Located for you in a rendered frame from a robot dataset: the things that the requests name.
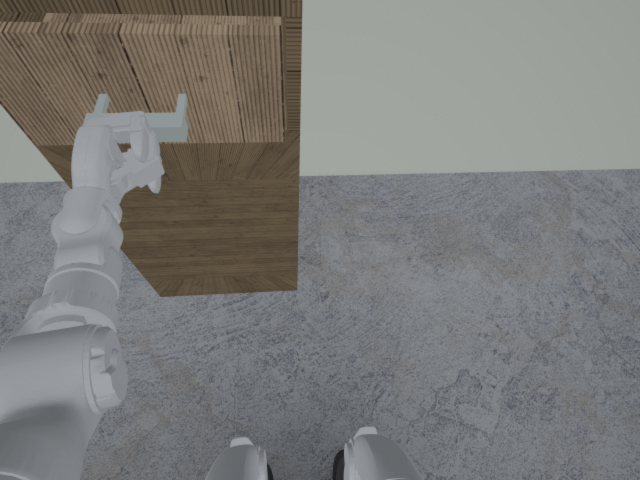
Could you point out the cabinet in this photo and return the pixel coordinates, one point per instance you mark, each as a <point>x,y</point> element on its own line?
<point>227,214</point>

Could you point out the handle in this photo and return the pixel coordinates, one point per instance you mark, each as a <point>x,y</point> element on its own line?
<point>169,127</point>

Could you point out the robot left forearm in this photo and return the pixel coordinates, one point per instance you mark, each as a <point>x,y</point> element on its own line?
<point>84,282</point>

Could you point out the left robot thigh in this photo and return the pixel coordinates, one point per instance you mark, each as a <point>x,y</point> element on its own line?
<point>242,462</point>

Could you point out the robot left hand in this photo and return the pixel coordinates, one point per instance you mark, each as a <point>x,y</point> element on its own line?
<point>96,155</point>

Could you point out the robot left upper arm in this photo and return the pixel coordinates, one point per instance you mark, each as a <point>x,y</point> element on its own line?
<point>54,388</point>

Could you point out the left robot shin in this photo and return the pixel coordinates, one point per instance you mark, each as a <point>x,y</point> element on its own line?
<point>240,441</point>

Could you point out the drawer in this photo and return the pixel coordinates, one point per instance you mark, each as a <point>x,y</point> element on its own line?
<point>230,68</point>

